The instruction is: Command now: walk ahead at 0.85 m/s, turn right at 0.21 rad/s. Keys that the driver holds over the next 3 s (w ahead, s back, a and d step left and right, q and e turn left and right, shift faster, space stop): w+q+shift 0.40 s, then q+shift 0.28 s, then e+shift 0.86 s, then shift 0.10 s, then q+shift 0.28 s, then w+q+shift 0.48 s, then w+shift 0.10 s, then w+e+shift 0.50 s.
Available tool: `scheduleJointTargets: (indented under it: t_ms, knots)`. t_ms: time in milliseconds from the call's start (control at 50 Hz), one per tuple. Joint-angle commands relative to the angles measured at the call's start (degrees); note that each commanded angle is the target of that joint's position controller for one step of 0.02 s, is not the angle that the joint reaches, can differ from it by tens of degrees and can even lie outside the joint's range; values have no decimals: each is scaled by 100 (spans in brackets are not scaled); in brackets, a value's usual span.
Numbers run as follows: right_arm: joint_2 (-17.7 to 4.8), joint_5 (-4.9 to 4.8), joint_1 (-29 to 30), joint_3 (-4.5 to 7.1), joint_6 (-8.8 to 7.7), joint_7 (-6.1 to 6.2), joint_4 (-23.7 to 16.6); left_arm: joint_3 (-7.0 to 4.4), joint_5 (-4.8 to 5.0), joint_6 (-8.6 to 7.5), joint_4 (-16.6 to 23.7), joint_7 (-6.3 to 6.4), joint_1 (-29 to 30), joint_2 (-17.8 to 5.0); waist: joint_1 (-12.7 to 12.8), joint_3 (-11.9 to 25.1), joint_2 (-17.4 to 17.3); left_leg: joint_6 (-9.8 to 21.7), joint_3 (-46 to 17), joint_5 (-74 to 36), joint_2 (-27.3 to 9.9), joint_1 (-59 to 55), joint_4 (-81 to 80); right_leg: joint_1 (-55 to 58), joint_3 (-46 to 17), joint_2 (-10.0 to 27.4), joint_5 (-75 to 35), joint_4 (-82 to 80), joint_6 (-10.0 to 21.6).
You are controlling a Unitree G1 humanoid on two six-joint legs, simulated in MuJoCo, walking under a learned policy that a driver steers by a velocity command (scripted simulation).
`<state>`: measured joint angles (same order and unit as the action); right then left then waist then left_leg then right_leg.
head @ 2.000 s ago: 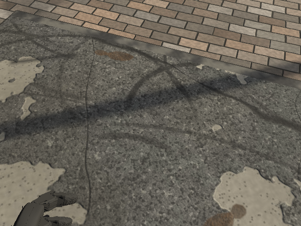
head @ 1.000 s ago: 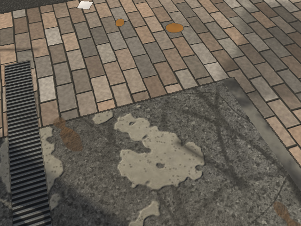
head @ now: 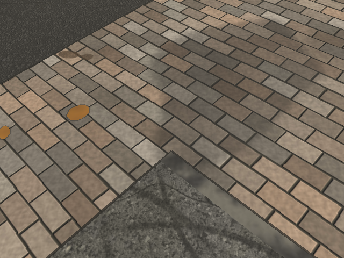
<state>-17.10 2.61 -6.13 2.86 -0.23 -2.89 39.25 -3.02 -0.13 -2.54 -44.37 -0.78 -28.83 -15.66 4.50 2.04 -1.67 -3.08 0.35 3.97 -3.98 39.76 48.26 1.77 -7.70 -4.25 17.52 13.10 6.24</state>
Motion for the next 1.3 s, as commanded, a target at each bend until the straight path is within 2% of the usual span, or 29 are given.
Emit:
scheduleJointTargets:
  t_ms: [20, 80, 120, 160, 180, 200, 220, 240, 300, 360, 420, 480, 560, 580, 600, 620, 640, 680, 740, 840, 940, 960, 980, 1000, 1020, 1060, 1120, 1220, 1300]
  knots:
    - [-266, -62, 1411, -2, -128, -68, -629, -192, -15, -198, 108, 26, -244, -838, 354, -831, 793, 195, 456, -368, 94, 773, -784, 319, -766, 1262, -788, -867, 609]
    - [-298, -72, 1624, -24, -158, -114, -799, -161, -81, -251, -135, 84, -287, -909, 282, -1052, 809, 644, 624, -155, 136, 636, -1243, 775, -324, 1566, -2115, -1024, 483]
    - [-311, -106, 1202, -30, -157, -62, -722, -130, -141, -285, -225, 125, -24, -985, -73, -793, 818, 1017, 915, 245, 556, -405, -1460, 728, 345, 1522, -4906, -525, 257]
    - [-568, -158, -100, 79, -161, 35, -376, -173, -270, -245, -284, 210, 44, -1202, -735, 57, 1084, 1255, 1016, 771, 1117, -1912, -1159, 782, 691, 1646, -7929, 1127, 100]
    - [-712, -183, -1542, 172, -168, 101, 74, -202, -305, -185, -225, 246, 376, -1290, -1441, 653, 1006, 1376, 952, 838, 1209, -3322, -1271, 272, 937, 1574, -8141, 2684, -6]
    - [-1114, -104, -2558, 334, -162, 182, 386, -150, -237, -202, -67, 243, 462, -1181, -1810, 1125, 395, 1653, -30, 1836, 690, -5128, -1289, -1410, 1052, 1264, -6832, 4644, -141]
    - [-1634, -40, -2860, 509, -149, 196, 507, -2, -135, -306, 161, 112, 515, -578, -1587, 1272, -1154, 2575, -3374, 3898, -726, -6060, -2153, -3575, 923, -9, -1748, 7250, -478]
    - [-1281, -183, -2210, 407, -155, 146, 506, 35, -232, -445, 368, 50, 938, -659, -1209, 1024, -1023, 2627, -5222, 3749, -1014, -5893, -3280, -4563, 120, -191, 190, 7598, -336]
    - [-804, -198, -1715, 327, -234, 185, 534, 151, -316, -545, 655, 7, 1651, -722, -701, -208, 387, 2301, -3614, 2330, -658, -3811, -3601, -4340, 5, 670, -314, 6536, -381]
    - [-649, -230, -1592, 228, -376, 213, 604, 262, -463, -229, 817, -18, 1689, -527, -235, -699, 153, 2263, -2755, 1810, -126, -2467, -3900, -4051, 217, 948, 105, 5582, -673]
    - [-764, -258, -1566, 266, -467, 235, 518, 391, -330, -194, 1307, -116, 2810, -398, -393, -1203, 150, 2083, -2163, 491, 284, -1366, -4268, -3516, 735, 904, -978, 3812, -932]
    - [-925, -356, -1956, 370, -404, 203, 674, 470, -219, -252, 1391, -139, 3145, -117, -723, -765, 59, 1449, -1657, -2504, 575, -1543, -3499, -2285, 1079, 336, -2512, 2427, -862]
    - [-1093, -332, -2121, 459, -298, 320, 663, 283, -216, -294, 1293, 115, 2647, -609, -599, 55, -226, 767, -2086, -3485, 721, -2793, -1769, -1237, 697, -60, -2427, 1369, -720]
    - [-1187, -352, -1798, 491, -311, 333, 553, 198, -199, -348, 1103, 190, 1906, -796, -120, 380, -226, 610, -2085, -3112, 882, -2720, -693, -461, 492, 185, -2941, 976, -655]
    - [-838, -420, -1651, 417, -337, 340, 395, 90, -280, -405, 865, 242, 958, -1110, 232, 946, -73, 487, -1862, -1511, 1025, -2157, 681, 735, 44, 1017, -3703, 1271, -506]
    - [-29, -506, -2190, 248, -296, 428, 219, 28, -436, -400, 823, 223, 329, -1393, -20, 1854, 1254, 432, -1030, 3865, 1460, -972, 2841, 2237, -1224, 3157, -7451, 2471, -155]
    - [-553, -625, -2695, 279, -202, 527, 26, -52, -287, -320, 853, 136, 431, -1337, -156, 3206, 1730, 379, -809, 3571, 1197, -446, 3995, 2805, -2476, 3969, -7344, 2340, 601]
    - [-839, -269, -1761, 372, -40, 422, 91, 138, -186, -228, 1050, 201, 1483, -366, -197, 1926, 865, 281, -536, 2236, 662, -251, 3270, 1163, -1120, 2757, -5011, 1639, 333]
    - [-233, -91, -1442, 220, 173, 147, -17, 141, -139, -223, 606, 218, 1251, -394, -385, 646, 1091, 158, -586, 2272, 570, -487, 2619, -495, -443, 2175, -5185, 1053, 468]
    - [99, -50, -1411, -45, 217, 147, 18, 137, -140, -298, 291, 22, 1711, -421, -889, 637, 955, 331, -289, 1357, 573, -1944, 176, -1842, 251, 1659, -5144, 658, 410]
    - [-231, -98, -837, -95, 144, 299, -126, -148, 7, 28, 218, -93, 1594, -997, -816, 276, 876, 389, -53, 286, 686, -3057, -1634, -2406, -172, 1249, -2909, 1044, 114]
    - [-379, -46, -843, -66, 83, 340, -156, -154, 17, 95, 226, -80, 1441, -909, -793, 171, 644, 484, -241, 211, 455, -3361, -2039, -2693, -320, 1066, -1927, 1284, -108]
    - [-759, 32, -944, -3, 34, 404, -272, -78, 24, 138, 354, -81, 1213, -552, -716, 351, -244, 708, -1344, -55, -814, -3731, -2505, -3061, -129, 684, -208, 2055, -389]
    - [-1199, -70, -771, 76, 66, 450, -438, 2, 21, 202, 437, -12, 725, -154, -470, 439, -1330, 1172, -2246, -878, -2076, -3609, -2883, -3349, 635, -67, 1842, 3300, -516]
    - [-1114, -155, -823, 135, 139, 516, -417, -98, -110, 342, 368, 48, 760, -575, -710, 481, -1282, 1713, -2291, -437, -2159, -3124, -3141, -3397, 681, 90, 1917, 4428, -509]
    - [-427, -177, -80, -71, 140, 574, -480, -253, -136, 500, 225, 53, 697, -740, -240, -188, -763, 1494, -1414, 78, -1436, -2593, -3349, -3373, 609, 344, 1160, 5015, -607]
    - [-232, -125, 169, -97, 86, 615, -552, -302, -99, 626, 187, -12, 618, -660, -120, -71, -653, 1461, -403, -1033, -1136, -2711, -3171, -3192, 848, 407, 698, 5391, -868]
    - [-372, -76, -179, 38, 19, 565, -411, -187, -36, 699, 659, -219, 1371, -308, -418, 55, -736, 1389, 131, -848, -1347, -3069, -2889, -2788, 989, 625, 578, 3857, -817]
    - [-683, -85, -380, 206, 21, 428, -325, -223, 14, 700, 932, -274, 1603, -450, -524, 205, -879, 1173, 363, -830, -1595, -3110, -2424, -2107, 1363, 464, 646, 2750, -602]
